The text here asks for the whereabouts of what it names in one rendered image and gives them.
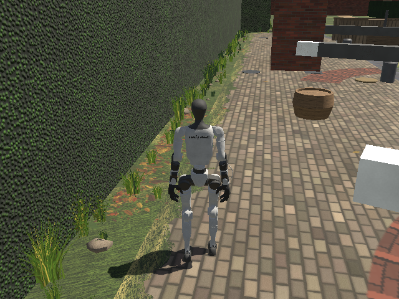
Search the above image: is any robot left upper arm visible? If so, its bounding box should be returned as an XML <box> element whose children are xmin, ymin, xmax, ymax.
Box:
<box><xmin>173</xmin><ymin>126</ymin><xmax>186</xmax><ymax>161</ymax></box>

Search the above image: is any right robot forearm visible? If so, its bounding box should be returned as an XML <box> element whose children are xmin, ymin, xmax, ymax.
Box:
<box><xmin>219</xmin><ymin>153</ymin><xmax>229</xmax><ymax>185</ymax></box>

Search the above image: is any right robot hand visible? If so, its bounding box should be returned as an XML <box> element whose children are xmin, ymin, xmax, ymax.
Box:
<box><xmin>216</xmin><ymin>184</ymin><xmax>231</xmax><ymax>202</ymax></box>

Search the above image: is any left robot hand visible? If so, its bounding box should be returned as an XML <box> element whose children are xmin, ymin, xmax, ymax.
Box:
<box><xmin>168</xmin><ymin>184</ymin><xmax>183</xmax><ymax>202</ymax></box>

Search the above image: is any robot left foot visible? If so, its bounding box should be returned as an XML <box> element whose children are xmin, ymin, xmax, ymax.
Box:
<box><xmin>183</xmin><ymin>246</ymin><xmax>193</xmax><ymax>262</ymax></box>

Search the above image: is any robot right upper arm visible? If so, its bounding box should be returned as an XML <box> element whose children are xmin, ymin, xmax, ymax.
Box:
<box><xmin>212</xmin><ymin>126</ymin><xmax>226</xmax><ymax>161</ymax></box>

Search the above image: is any left robot forearm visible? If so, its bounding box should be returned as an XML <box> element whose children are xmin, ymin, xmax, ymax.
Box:
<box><xmin>169</xmin><ymin>153</ymin><xmax>180</xmax><ymax>185</ymax></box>

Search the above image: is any robot left shin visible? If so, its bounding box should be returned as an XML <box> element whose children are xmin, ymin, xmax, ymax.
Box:
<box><xmin>182</xmin><ymin>211</ymin><xmax>191</xmax><ymax>253</ymax></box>

